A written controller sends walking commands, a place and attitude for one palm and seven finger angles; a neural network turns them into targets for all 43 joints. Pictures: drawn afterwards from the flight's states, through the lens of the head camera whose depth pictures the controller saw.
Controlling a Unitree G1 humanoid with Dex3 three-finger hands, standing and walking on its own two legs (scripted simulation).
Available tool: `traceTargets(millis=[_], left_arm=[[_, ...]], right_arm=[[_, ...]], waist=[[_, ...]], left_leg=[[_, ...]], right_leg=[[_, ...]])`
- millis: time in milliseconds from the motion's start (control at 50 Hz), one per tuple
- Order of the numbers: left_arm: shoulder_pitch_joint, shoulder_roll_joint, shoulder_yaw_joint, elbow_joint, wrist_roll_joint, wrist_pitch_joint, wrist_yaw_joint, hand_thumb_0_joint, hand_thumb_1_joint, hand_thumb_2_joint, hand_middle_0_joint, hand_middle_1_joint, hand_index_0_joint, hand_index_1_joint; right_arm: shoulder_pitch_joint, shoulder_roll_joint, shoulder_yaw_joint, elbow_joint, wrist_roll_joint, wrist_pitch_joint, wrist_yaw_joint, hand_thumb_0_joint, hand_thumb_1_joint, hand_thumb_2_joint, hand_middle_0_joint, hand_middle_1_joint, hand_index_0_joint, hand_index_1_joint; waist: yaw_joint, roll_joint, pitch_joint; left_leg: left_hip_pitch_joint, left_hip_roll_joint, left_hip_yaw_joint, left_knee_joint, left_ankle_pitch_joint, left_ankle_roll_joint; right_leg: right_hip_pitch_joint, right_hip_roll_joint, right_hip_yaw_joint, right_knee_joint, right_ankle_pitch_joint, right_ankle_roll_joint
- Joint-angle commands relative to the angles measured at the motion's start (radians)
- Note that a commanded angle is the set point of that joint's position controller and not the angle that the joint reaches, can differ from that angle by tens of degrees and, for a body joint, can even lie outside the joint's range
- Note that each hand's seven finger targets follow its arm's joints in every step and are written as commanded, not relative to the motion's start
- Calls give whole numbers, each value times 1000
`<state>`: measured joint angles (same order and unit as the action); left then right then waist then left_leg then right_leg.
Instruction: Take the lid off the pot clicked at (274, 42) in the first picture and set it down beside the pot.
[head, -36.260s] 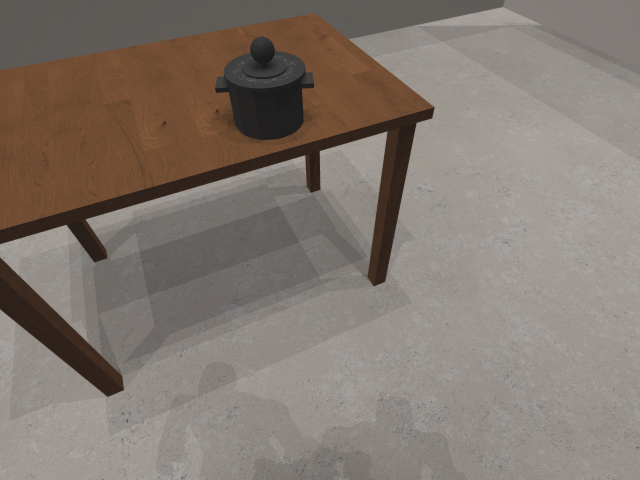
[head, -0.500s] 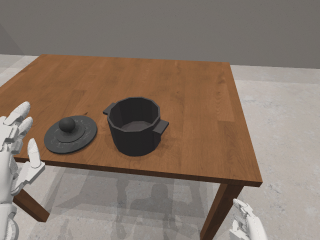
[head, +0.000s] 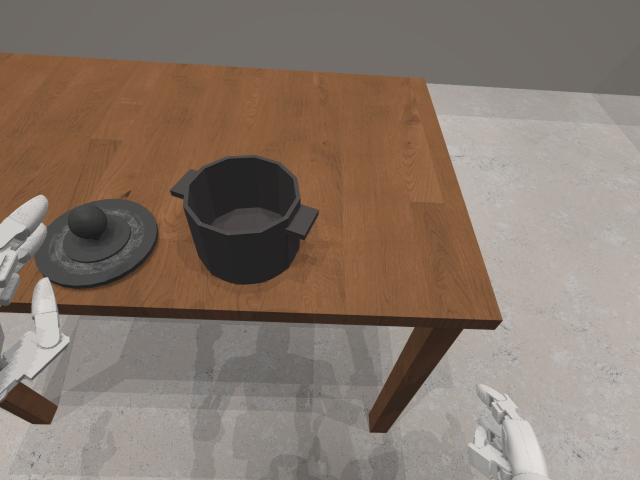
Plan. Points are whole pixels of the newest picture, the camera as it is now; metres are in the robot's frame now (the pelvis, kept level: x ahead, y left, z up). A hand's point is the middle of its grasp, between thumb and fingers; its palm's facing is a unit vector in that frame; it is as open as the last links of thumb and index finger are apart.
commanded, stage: step back with the hand held close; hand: left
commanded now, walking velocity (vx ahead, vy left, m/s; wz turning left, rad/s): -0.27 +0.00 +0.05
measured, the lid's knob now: (88, 221) +0.43 +0.37 +0.04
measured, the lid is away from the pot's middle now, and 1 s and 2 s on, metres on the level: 0.23 0.23 0.23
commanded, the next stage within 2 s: stop stepping back and stand still in 1.06 s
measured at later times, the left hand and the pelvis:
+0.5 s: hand out of the picture +0.13 +0.25 +0.19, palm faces +0.40 -0.80 -0.45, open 7.4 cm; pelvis -0.06 +0.01 -0.01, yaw +1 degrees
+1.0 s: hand out of the picture +0.06 +0.26 +0.20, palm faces +0.42 -0.83 -0.37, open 7.4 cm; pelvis -0.14 +0.02 -0.01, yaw +0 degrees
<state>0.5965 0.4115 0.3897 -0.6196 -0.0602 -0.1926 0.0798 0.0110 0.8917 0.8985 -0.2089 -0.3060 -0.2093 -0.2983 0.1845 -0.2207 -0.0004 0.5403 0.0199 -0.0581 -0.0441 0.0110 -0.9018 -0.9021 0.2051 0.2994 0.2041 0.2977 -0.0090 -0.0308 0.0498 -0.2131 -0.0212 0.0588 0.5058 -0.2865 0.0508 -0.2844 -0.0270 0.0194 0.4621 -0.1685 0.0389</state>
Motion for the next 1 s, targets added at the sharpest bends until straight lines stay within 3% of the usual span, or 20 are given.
traceTargets(millis=[0, 100, 140, 180, 240, 300, 400, 460, 520, 560, 640, 700, 760, 800, 840, 860, 880, 900, 940, 980], left_arm=[[19, 168, 172, -264, -9, -76, 43, 0, 900, 900, -200, -300, -200, -300], [-70, 143, 158, -243, -4, -72, 53, 0, 900, 900, -200, -300, -200, -300], [-116, 133, 140, -213, 0, -69, 55, 0, 900, 900, -200, -300, -200, -300], [-131, 130, 126, -192, 2, -65, 51, 0, 900, 900, -200, -300, -200, -300], [-83, 137, 124, -199, -1, -73, 53, 0, 900, 900, -200, -300, -200, -300], [-51, 158, 145, -249, 2, -91, 67, 0, 900, 900, -200, -300, -200, -300], [-50, 148, 177, -271, 15, -109, 81, 0, 900, 900, -200, -300, -200, -300], [-63, 145, 168, -239, 7, -105, 75, 0, 900, 900, -200, -300, -200, -300], [-92, 141, 135, -214, 9, -113, 60, 0, 900, 900, -200, -300, -200, -300], [-102, 132, 114, -218, 7, -116, 54, 0, 900, 900, -200, -300, -200, -300], [0, 152, 135, -249, -5, -115, 49, 0, 900, 900, -200, -300, -200, -300], [-4, 183, 152, -279, -7, -133, 63, 0, 900, 900, -200, -300, -200, -300], [-22, 176, 144, -260, -7, -122, 83, 0, 900, 900, -200, -300, -200, -300], [-51, 167, 135, -248, -7, -116, 87, 0, 900, 900, -200, -300, -200, -300], [-80, 164, 127, -273, 0, -127, 88, 0, 900, 900, -200, -300, -200, -300], [-79, 167, 143, -289, 4, -136, 85, 0, 900, 900, -200, -300, -200, -300], [-103, 174, 162, -293, 16, -135, 84, 0, 900, 900, -200, -300, -200, -300], [-133, 171, 161, -291, 12, -130, 85, 0, 900, 900, -200, -300, -200, -300], [-118, 149, 140, -269, -8, -114, 92, 0, 900, 900, -200, -300, -200, -300], [-73, 123, 116, -263, -12, -96, 94, 0, 900, 900, -200, -300, -200, -300]], right_arm=[[-74, -103, -47, -175, 10, -57, -6, 0, -900, -900, 200, 300, 200, 300], [-47, -119, -44, -163, 7, -101, -9, 0, -900, -900, 200, 300, 200, 300], [-38, -123, -40, -157, 9, -112, -10, 0, -900, -900, 200, 300, 200, 300], [-19, -121, -47, -150, 13, -114, -7, 0, -900, -900, 200, 300, 200, 300], [-17, -104, -47, -144, 7, -106, -3, 0, -900, -900, 200, 300, 200, 300], [-36, -97, -42, -146, 7, -98, -4, 0, -900, -900, 200, 300, 200, 300], [-60, -108, -37, -185, 11, -115, -21, 0, -900, -900, 200, 300, 200, 300], [-41, -107, -45, -162, 9, -135, -17, 0, -900, -900, 200, 300, 200, 300], [-48, -123, -41, -137, 0, -147, -11, 0, -900, -900, 200, 300, 200, 300], [-43, -128, -49, -131, 7, -143, -9, 0, -900, -900, 200, 300, 200, 300], [-67, -111, -50, -159, 6, -110, 1, 0, -900, -900, 200, 300, 200, 300], [-57, -102, -58, -159, 8, -98, -2, 0, -900, -900, 200, 300, 200, 300], [-38, -82, -61, -132, 3, -75, -2, 0, -900, -900, 200, 300, 200, 300], [-44, -86, -56, -130, 3, -68, -3, 0, -900, -900, 200, 300, 200, 300], [-64, -122, -56, -146, 0, -81, -16, 0, -900, -900, 200, 300, 200, 300], [-74, -135, -57, -158, -3, -103, -19, 0, -900, -900, 200, 300, 200, 300], [-71, -119, -57, -149, -13, -120, -21, 0, -900, -900, 200, 300, 200, 300], [-50, -104, -63, -134, -16, -129, -16, 0, -900, -900, 200, 300, 200, 300], [-50, -92, -67, -115, -12, -148, -6, 0, -900, -900, 200, 300, 200, 300], [-40, -95, -65, -103, -11, -158, 3, 0, -900, -900, 200, 300, 200, 300]], waist=[[30, 149, -199], [23, 230, -77], [16, 140, -29], [3, -26, -74], [-10, -80, -125], [-9, -16, -127], [5, 270, -112], [11, 151, -93], [8, 136, -98], [7, 69, -207], [9, 84, -233], [-4, 4, -181], [-23, -90, -176], [-32, -78, -146], [-29, 168, -99], [-19, 370, -123], [-26, 416, -125], [-26, 306, -105], [-11, 168, -126], [0, 207, -182]], left_leg=[[-84, 177, -151, -100, 338, 27], [-284, 245, -189, -169, 20, 60], [-318, 216, -184, -118, -60, 49], [-238, 144, -148, -5, -52, 15], [-147, 70, -125, 109, -163, -3], [-143, 80, -157, 84, -207, 6], [-437, 266, -307, -261, -336, 71], [-306, 259, -269, -162, -61, 63], [-204, 211, -227, -77, 130, 32], [-70, 188, -196, -15, 339, 11], [-130, 149, -157, -8, 68, 4], [-168, 84, -140, 119, -153, -16], [-52, 35, -117, 313, -94, -37], [-46, 69, -156, 197, -76, -23], [-193, 184, -297, -106, -131, 30], [-334, 307, -438, -319, -350, 68], [-461, 380, -492, -440, -490, 101], [-436, 367, -478, -399, -386, 108], [-206, 322, -392, -282, -135, 109], [-100, 284, -330, -268, -122, 84]], right_leg=[[149, -52, -5, 128, 220, -23], [119, -30, -23, 248, -105, -23], [107, -38, -12, 167, -25, -32], [61, -89, 46, 73, 163, -54], [-44, -182, 155, -52, 61, -109], [-91, -178, 137, -66, -76, -111], [153, 7, -41, 318, -107, -21], [54, 0, -28, 240, -174, -25], [45, -25, -15, 71, 31, -38], [53, -37, -1, 66, 200, -43], [43, -80, 47, 40, 115, -69], [-58, -171, 157, -74, 19, -120], [-201, -283, 203, -154, 47, -173], [-212, -237, 130, -84, 48, -141], [-146, -54, 17, 110, -91, -67], [-23, 47, -38, 355, -212, -36], [55, 99, 0, 618, -309, -23], [-11, 95, 46, 721, -327, -26], [-168, 62, 54, 628, -360, -30], [-134, 55, 7, 438, -353, -29]])
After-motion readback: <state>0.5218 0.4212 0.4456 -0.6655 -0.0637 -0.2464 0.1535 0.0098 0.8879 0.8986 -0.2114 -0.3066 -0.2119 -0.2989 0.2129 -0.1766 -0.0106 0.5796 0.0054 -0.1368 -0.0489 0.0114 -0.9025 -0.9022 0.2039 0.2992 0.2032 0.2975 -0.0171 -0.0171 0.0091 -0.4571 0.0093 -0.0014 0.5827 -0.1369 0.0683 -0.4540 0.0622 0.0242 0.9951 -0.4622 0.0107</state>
